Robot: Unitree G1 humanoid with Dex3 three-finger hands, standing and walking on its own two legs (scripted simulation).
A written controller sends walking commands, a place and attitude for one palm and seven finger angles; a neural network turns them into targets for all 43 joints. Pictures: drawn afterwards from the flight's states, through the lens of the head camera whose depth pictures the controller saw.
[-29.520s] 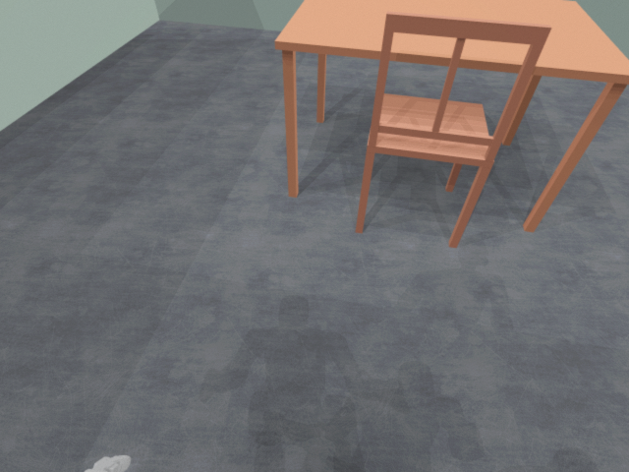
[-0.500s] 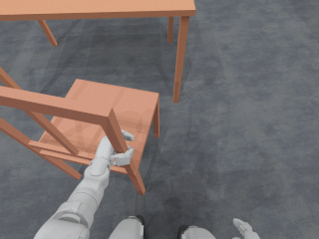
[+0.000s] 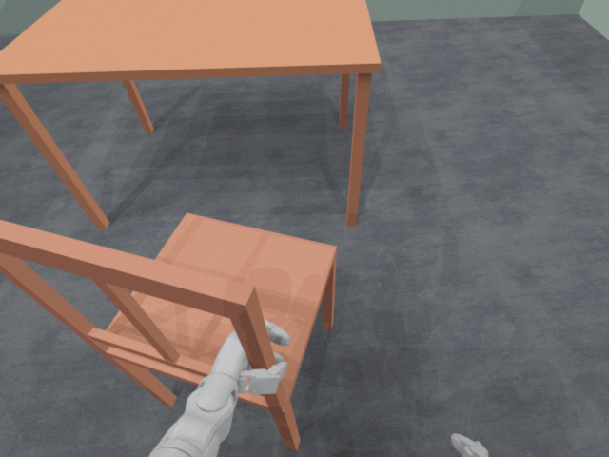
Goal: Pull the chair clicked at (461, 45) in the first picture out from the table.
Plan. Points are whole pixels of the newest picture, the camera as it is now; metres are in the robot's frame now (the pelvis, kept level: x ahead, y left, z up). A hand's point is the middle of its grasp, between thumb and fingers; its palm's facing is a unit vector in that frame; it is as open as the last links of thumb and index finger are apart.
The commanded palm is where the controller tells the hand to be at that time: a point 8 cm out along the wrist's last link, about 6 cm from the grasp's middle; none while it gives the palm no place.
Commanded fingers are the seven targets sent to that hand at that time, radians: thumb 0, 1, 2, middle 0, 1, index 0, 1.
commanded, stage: stop walking, hand still on the chair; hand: left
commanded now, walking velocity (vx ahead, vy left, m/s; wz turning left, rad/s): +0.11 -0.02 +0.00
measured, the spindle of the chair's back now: (142, 323) +0.32 +0.28 -0.07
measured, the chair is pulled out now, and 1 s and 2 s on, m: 0.63 0.67 0.67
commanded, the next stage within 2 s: open the thumb and straighten the fingers in 0.80 s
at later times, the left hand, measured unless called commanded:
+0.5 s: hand (277, 396) +0.21 +0.06 -0.07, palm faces -0.24 -0.96 -0.11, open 6.1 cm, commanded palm +0.21 +0.11 -0.06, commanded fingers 0.00 0.90 0.90 -0.50 -1.45 -0.50 -1.45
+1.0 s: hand (277, 395) +0.22 +0.06 -0.07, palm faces -0.25 -0.96 -0.09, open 6.3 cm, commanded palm +0.20 +0.11 -0.06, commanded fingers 0.00 0.17 0.55 -0.50 -1.45 -0.50 -1.45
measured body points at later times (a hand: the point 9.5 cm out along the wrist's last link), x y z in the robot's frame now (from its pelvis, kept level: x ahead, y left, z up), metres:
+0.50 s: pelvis +0.02 +0.01 +0.01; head +0.02 -0.01 +0.46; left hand +0.22 +0.11 -0.06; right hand +0.15 -0.23 -0.11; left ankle -0.02 +0.13 -0.73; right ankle +0.07 -0.09 -0.73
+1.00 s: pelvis +0.02 +0.00 +0.00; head +0.03 -0.01 +0.45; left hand +0.23 +0.11 -0.06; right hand +0.16 -0.23 -0.11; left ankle -0.02 +0.13 -0.73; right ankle +0.07 -0.09 -0.73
